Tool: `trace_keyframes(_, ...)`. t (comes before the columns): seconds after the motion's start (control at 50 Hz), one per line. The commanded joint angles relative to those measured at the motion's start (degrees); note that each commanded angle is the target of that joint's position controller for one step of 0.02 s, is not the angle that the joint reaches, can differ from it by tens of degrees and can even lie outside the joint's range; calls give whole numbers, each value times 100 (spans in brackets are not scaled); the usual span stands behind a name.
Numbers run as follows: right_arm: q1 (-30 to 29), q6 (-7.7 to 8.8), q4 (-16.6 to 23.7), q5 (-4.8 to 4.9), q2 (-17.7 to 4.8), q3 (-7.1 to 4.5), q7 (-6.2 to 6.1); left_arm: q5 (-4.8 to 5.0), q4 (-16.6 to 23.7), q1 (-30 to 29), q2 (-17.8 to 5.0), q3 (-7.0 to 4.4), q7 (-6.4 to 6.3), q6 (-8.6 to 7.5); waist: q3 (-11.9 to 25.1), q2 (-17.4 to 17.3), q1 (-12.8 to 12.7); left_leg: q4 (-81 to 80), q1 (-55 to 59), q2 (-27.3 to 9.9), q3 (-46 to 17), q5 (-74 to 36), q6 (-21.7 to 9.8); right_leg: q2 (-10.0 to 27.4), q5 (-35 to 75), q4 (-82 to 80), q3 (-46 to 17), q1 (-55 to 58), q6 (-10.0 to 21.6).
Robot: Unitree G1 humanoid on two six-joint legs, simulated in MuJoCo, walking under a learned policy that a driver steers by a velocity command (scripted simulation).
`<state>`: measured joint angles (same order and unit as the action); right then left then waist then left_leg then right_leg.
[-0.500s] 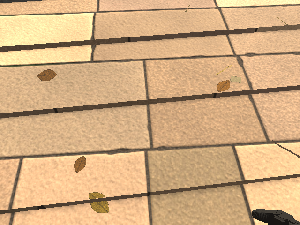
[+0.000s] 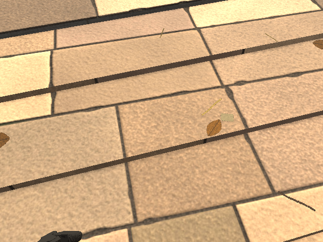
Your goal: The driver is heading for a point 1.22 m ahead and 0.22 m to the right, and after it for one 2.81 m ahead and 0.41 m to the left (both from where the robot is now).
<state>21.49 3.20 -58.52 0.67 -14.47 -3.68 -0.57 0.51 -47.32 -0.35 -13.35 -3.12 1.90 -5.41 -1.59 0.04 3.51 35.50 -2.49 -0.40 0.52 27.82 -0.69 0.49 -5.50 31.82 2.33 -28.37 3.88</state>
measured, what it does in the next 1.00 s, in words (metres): climbs: left foot 0.04 m higher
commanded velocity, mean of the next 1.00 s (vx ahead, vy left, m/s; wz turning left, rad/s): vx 0.50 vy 0.00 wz -0.18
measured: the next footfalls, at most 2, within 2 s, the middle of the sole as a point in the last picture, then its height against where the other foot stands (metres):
left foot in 0.50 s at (129, 241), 0.04 m higher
right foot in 1.10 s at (199, 180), level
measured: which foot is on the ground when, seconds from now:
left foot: up 0.00-0.48, down 0.50-1.00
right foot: down 0.00-0.52, up 0.54-1.00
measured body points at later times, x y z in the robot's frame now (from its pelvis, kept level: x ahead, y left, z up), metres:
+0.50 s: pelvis +0.27 +0.02 +0.01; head +0.29 +0.02 +0.46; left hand +0.22 +0.28 -0.13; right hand +0.47 -0.20 -0.09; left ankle +0.42 +0.13 -0.69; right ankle +0.11 -0.10 -0.72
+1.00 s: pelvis +0.51 +0.01 +0.05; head +0.52 +0.00 +0.50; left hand +0.73 +0.22 -0.06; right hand +0.46 -0.25 -0.09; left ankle +0.42 +0.14 -0.68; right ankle +0.64 -0.17 -0.64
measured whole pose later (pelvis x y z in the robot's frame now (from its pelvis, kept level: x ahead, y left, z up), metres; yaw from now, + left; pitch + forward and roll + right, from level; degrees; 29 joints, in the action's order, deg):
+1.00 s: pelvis +0.51 +0.01 +0.05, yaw -13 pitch +1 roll +2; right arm 17.9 4.3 -56.2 -0.2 -13.8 -4.0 -1.7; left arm 1.2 -49.0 5.8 -13.5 -4.3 2.0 -0.8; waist 0.1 1.0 3.1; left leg 13.0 4.3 -1.4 17.7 17.7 1.3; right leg 6.6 -1.7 41.7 1.3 -37.9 2.6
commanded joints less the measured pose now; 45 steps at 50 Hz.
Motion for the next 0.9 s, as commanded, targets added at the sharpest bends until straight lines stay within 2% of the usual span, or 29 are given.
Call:
trace_keyframes(0.02,251,280,349,80,-536,-10,64,9,-332,2309,-1161,-320,-17,9,2025,1144,-971,4015,-3907,105,-807,513,-195,2092,-1210,-1365,-4177,4990,1327)
trace_keyframes(0.04,-284,342,510,180,-733,-67,81,16,-255,1836,-943,-248,-41,-5,1260,860,-903,4123,-4236,-155,-668,-11,-274,1932,-1076,-1469,-3368,4249,1099)
trace_keyframes(0.06,-584,344,566,166,-703,-72,40,-23,-152,1375,-838,-197,-44,-18,815,329,-716,3875,-4032,-460,-512,-587,-270,1732,-597,-1642,-2745,3374,983)
trace_keyframes(0.08,-739,304,590,85,-644,-107,4,-72,-136,1137,-687,-155,-30,-33,489,223,-572,3596,-3833,-620,-458,-910,-242,1540,-228,-1836,-2320,2702,941)
trace_keyframes(0.1,-632,232,579,60,-549,-119,-3,-128,-170,1073,-592,-114,-25,-55,442,371,-387,3436,-3499,-751,-498,-1142,-240,1408,-61,-2014,-2042,2314,883)
trace_keyframes(0.12,-519,165,545,58,-417,-114,-6,-128,-217,1119,-540,-101,-15,-62,424,452,-312,3352,-3362,-772,-470,-1230,-216,1329,36,-2147,-1878,2142,897)
trace_keyframes(0.16,-572,74,565,38,-312,-116,-14,-94,-323,1275,-631,-108,-49,-75,264,433,-239,3077,-3503,-818,-397,-1485,-140,1254,379,-2333,-1501,1944,936)
trace_keyframes(0.2,-827,17,636,-15,-291,-120,-22,-126,-446,1553,-721,-112,-111,-41,136,405,-285,3015,-3976,-823,-332,-1856,-12,1286,693,-2400,-1341,2025,1003)
trace_keyframes(0.28,-1574,18,915,-61,-232,-81,14,-92,-589,1940,-714,-65,-213,76,-62,288,-456,2351,-4691,-853,-260,-2557,109,1220,627,-2455,-1031,2296,878)
trace_keyframes(0.3,-1853,26,1016,-70,-88,-4,27,-76,-563,1942,-771,-76,-222,107,-138,289,-530,1921,-4510,-787,-106,-2512,109,1177,568,-2554,-871,2155,815)
trace_keyframes(0.32,-2103,40,1094,-57,-53,27,40,-63,-595,2065,-780,-71,-233,114,-207,281,-613,1554,-4307,-715,-18,-2631,112,1123,551,-2614,-783,2097,775)
trace_keyframes(0.38,-2532,97,1263,-14,-68,72,126,-43,-751,2465,-840,-61,-212,126,-278,424,-757,1079,-4118,-492,262,-2532,25,1262,975,-2566,-654,2499,777)
trace_keyframes(0.44,-2658,172,1416,29,-98,90,248,-8,-859,2603,-857,-62,-236,226,-258,607,-633,614,-3859,-292,421,-1927,-200,1468,1739,-2250,-583,3049,706)
trace_keyframes(0.46,-2430,203,1401,40,-211,44,274,-4,-849,2501,-899,-63,-252,241,-98,765,-432,463,-3371,-143,521,-1748,-314,1468,2547,-1976,-511,3081,639)
trace_keyframes(0.48,-1907,227,1272,24,-365,-42,280,15,-829,2353,-936,-64,-278,251,228,891,-92,270,-2544,77,652,-1802,-424,1396,3632,-1460,-377,3046,535)
trace_keyframes(0.5,-943,233,973,15,-681,-210,253,11,-791,2269,-820,-12,-307,252,764,811,346,22,-1176,195,565,-1937,-587,1115,4337,-452,-217,2692,366)
trace_keyframes(0.52,91,228,759,-79,-1246,-387,186,-19,-636,2347,-605,74,-316,230,1595,119,611,-279,827,-938,-1014,-1583,-1040,708,3036,1359,-9,1231,84)
trace_keyframes(0.54,614,181,624,-119,-1601,-462,165,-34,-568,2746,48,244,-271,116,2534,-1553,416,-1551,2231,-2301,-4023,-148,-1840,-366,-1579,3343,-279,-513,-201)
trace_keyframes(0.56,314,217,707,-132,-1053,-285,122,36,-646,2301,-585,37,-206,1,2216,-1143,520,-1994,1886,-2264,-4417,338,-1640,-239,-2298,4450,-1233,-1140,-137)
trace_keyframes(0.58,-222,247,753,-89,-773,-180,83,169,-479,1934,-807,-64,-172,-40,1314,-944,320,-2002,1029,-2203,-3387,231,-1390,54,-2011,4723,-1102,-1546,-29)
trace_keyframes(0.6,-680,271,782,-67,-563,-115,75,180,-386,1642,-752,-77,-200,-28,863,-520,79,-2157,196,-1980,-2581,-101,-1167,416,-1505,4464,-860,-1379,47)
trace_keyframes(0.62,-977,327,747,-91,-324,-53,107,131,-373,1574,-686,-131,-238,36,512,-408,-119,-2376,-490,-1770,-1927,-616,-1000,604,-1201,4175,-782,-1104,67)
trace_keyframes(0.64,-1138,358,680,-150,-97,8,134,137,-457,1818,-568,-161,-263,147,423,-553,-344,-2511,-876,-1579,-1400,-923,-862,721,-976,4120,-835,-726,100)
trace_keyframes(0.66,-1144,370,617,-160,-26,15,145,161,-526,2008,-439,-173,-266,238,372,-616,-434,-2641,-1053,-1497,-1023,-1118,-826,740,-870,4049,-840,-529,122)
trace_keyframes(0.7,-1053,377,507,-142,-176,-31,100,179,-495,1908,-355,-200,-287,347,115,-474,-490,-2846,-1181,-1421,-415,-1475,-825,751,-656,3782,-844,-666,76)
trace_keyframes(0.72,-1017,366,510,-163,-364,-82,53,153,-419,1726,-320,-194,-300,387,34,-433,-475,-2944,-1167,-1451,-242,-1535,-877,750,-579,3586,-813,-862,1)
trace_keyframes(0.74,-949,349,482,-179,-447,-108,5,119,-350,1536,-347,-214,-303,413,-33,-363,-459,-3004,-1087,-1481,-122,-1584,-912,756,-384,3414,-842,-1061,-77)
trace_keyframes(0.82,-749,320,476,-203,-621,-129,-102,68,-191,1056,-389,-263,-212,398,-76,-282,-368,-3046,-518,-1592,294,-1975,-928,712,430,2640,-829,-1652,-255)
trace_keyframes(0.9,-505,260,474,-145,-753,-163,-158,40,53,325,-279,-186,-74,367,-305,-255,-101,-3043,-160,-1585,895,-2335,-825,695,801,1499,-304,-1484,-255)
Keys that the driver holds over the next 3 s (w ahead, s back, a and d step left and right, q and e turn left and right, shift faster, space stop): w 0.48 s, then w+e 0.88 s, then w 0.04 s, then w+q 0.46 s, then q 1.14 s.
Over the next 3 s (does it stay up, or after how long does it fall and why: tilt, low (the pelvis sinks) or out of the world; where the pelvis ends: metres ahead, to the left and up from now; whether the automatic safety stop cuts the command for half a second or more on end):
stays up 1.13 -0.26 0.09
